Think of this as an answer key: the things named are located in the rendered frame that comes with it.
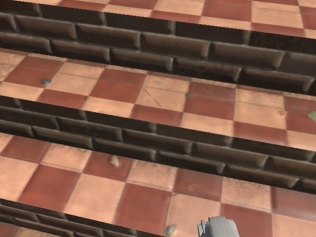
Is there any robot right thigh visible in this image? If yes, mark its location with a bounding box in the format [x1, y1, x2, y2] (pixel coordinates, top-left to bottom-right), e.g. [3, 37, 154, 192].
[197, 215, 240, 237]

